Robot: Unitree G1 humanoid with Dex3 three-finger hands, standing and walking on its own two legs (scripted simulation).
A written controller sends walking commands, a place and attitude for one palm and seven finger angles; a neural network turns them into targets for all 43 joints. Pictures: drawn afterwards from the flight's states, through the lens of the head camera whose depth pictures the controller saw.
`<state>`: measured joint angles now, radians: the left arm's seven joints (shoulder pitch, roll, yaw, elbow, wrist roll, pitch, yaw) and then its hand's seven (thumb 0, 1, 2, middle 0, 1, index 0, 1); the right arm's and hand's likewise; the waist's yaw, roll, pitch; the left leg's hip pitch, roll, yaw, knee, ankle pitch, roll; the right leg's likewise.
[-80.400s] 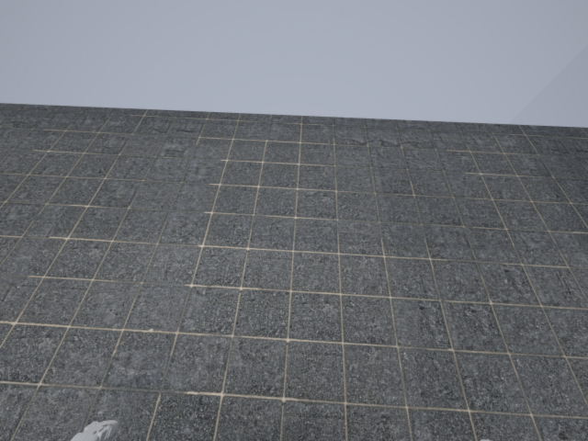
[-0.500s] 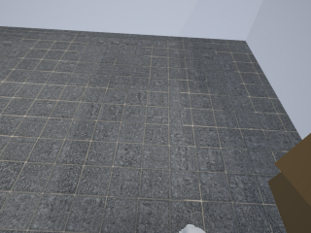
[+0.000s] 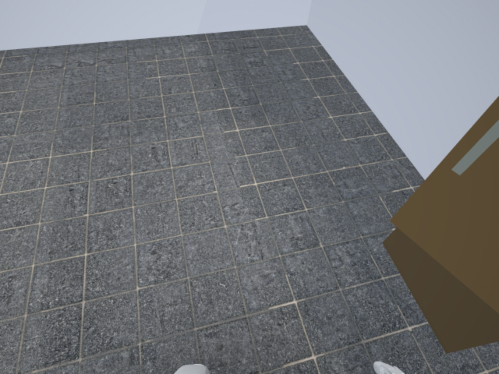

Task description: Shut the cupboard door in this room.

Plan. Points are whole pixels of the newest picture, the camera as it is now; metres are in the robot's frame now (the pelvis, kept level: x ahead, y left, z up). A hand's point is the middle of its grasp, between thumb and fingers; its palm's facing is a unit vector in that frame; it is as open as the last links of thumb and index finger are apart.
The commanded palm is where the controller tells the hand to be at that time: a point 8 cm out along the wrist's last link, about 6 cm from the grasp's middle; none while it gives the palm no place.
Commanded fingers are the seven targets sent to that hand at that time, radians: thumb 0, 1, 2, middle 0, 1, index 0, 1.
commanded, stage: turn to face it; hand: left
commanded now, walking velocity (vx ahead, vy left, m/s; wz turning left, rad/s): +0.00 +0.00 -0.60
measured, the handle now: (486, 142) +0.58 -0.44 +0.04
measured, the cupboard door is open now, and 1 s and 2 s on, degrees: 23 23 23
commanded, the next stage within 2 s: take the last steps up to it in 1.22 s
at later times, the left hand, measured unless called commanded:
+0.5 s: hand (166, 332) +0.20 +0.17 -0.15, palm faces -0.33 -0.90 -0.28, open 7.4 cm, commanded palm none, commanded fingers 0.00 0.90 0.90 -0.20 -0.30 -0.20 -0.30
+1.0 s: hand (161, 325) +0.21 +0.18 -0.17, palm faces -0.52 -0.83 -0.20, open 7.4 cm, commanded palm none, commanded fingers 0.00 0.90 0.90 -0.20 -0.30 -0.20 -0.30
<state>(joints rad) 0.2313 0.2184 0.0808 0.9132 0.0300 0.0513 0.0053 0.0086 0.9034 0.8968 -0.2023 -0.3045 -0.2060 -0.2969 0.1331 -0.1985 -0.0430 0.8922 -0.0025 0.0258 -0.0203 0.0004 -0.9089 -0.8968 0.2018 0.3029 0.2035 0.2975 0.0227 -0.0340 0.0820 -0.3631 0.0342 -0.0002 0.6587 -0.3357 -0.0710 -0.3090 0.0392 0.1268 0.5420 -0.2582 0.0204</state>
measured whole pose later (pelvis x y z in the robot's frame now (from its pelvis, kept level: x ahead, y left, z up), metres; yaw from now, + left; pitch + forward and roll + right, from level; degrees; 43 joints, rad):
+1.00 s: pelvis +0.03 +0.05 +0.01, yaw -35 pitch +1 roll -2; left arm 0.20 0.27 0.09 0.91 0.03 0.08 -0.02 0.01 0.91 0.90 -0.20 -0.30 -0.20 -0.30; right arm 0.19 -0.19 -0.01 0.87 -0.03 0.01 -0.03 0.00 -0.91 -0.90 0.20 0.30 0.21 0.30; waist 0.02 -0.05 0.06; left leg -0.27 0.06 0.11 0.53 -0.27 0.03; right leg -0.48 0.03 0.04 1.08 -0.46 0.04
